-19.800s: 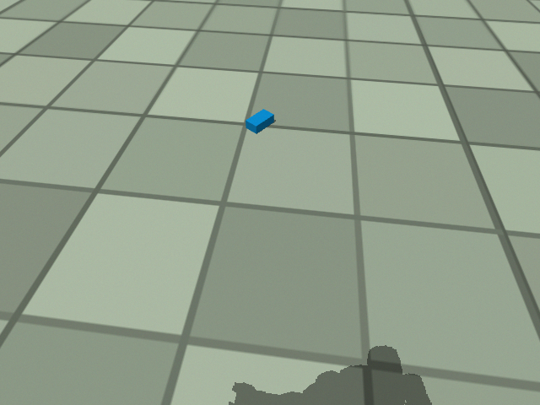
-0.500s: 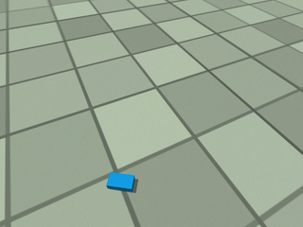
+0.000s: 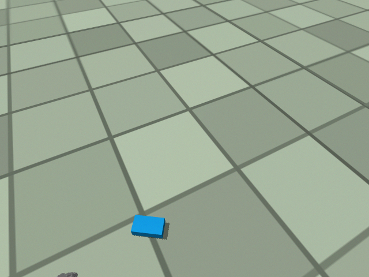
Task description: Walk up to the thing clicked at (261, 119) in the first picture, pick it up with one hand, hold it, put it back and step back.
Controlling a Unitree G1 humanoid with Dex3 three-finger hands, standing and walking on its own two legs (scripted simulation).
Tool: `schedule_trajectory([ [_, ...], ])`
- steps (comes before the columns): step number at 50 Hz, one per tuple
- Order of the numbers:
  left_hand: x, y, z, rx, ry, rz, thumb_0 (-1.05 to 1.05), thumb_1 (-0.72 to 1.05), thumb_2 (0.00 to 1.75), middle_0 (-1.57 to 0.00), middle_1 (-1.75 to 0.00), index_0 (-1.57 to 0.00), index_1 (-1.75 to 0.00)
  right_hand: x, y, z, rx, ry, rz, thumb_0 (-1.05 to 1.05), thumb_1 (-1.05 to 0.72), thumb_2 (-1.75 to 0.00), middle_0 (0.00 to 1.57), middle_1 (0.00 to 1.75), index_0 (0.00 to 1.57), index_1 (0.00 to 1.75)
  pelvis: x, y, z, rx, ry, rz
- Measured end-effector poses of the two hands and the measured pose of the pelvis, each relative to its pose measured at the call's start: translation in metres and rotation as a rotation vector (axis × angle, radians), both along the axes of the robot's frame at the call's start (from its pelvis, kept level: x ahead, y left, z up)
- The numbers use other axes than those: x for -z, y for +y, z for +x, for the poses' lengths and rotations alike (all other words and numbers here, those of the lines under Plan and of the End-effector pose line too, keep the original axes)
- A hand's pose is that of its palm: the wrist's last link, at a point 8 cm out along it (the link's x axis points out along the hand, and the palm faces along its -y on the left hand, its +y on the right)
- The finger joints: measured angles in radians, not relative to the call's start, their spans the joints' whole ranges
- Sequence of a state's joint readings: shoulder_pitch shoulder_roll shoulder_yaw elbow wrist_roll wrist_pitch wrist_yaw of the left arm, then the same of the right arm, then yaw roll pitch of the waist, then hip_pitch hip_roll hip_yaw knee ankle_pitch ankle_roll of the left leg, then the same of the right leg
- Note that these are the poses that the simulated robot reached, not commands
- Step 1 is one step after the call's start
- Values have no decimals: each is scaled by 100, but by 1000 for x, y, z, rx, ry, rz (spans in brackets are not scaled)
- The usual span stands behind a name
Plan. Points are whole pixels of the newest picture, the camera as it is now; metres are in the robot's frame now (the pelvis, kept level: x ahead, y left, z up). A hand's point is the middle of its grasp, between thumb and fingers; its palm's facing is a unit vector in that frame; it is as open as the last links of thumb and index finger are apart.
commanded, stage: walk up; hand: left
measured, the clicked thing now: (148, 226) +0.48 +0.23 -0.75
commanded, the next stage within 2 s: none
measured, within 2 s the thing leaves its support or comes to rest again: neither
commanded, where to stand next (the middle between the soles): +0.10 +0.02 m, yaw -4 degrees
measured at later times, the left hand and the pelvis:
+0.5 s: hand (72, 276) +0.15 +0.30 -0.17, palm faces -0.05 -0.92 -0.38, open 7.4 cm; pelvis +0.07 +0.03 -0.02, yaw +0 degrees
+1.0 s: hand out of the picture +0.13 +0.30 -0.19, palm faces -0.05 -0.96 -0.29, open 7.3 cm; pelvis -0.01 +0.05 -0.02, yaw -1 degrees
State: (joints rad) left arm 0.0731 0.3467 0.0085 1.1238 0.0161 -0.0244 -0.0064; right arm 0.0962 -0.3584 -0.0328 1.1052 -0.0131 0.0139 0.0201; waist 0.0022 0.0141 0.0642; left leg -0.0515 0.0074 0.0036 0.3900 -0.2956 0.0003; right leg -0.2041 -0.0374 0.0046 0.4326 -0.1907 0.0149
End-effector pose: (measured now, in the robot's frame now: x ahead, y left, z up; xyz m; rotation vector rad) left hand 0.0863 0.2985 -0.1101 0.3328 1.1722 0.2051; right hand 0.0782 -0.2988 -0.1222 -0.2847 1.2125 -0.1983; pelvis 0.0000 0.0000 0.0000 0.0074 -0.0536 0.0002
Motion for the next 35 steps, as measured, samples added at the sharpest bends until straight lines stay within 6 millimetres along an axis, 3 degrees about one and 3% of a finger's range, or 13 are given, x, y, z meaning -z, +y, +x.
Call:
schedule_trajectory([
  [7,4,16,-16,-13,18,18,1,91,90,-21,-30,-21,-30,6,-9,-15,-13,57,-23,1,-90,-90,20,30,20,30,8,5,15,-17,11,-16],
  [12,12,41,-37,-43,92,20,1,91,90,-21,-30,-21,-30,0,3,-6,-34,63,-56,1,-91,-90,20,30,20,30,11,23,24,-14,8,-10],
  [15,15,50,-33,-49,155,28,1,91,90,-21,-30,-21,-30,-7,11,-2,-9,40,-64,1,-91,-90,20,30,20,30,8,30,35,-7,17,-8],
  [21,13,51,18,-8,91,24,1,91,90,-20,-30,-20,-30,-11,16,6,15,67,-83,1,-90,-90,20,30,20,30,5,31,54,-5,0,-20],
  [27,22,34,80,24,6,20,1,91,90,-20,-30,-20,-30,13,9,35,65,45,-77,1,-90,-90,21,30,20,30,22,25,71,5,-29,-15],
  [31,18,20,109,60,-58,1,1,91,90,-20,-30,-20,-30,15,16,58,44,10,-69,1,-90,-90,20,30,20,30,21,24,63,2,-21,-6],
  [35,20,13,126,93,-112,-17,1,91,90,-21,-30,-20,-30,11,23,62,-2,-16,-75,1,-90,-90,20,30,20,30,23,28,48,-4,1,-2],
])
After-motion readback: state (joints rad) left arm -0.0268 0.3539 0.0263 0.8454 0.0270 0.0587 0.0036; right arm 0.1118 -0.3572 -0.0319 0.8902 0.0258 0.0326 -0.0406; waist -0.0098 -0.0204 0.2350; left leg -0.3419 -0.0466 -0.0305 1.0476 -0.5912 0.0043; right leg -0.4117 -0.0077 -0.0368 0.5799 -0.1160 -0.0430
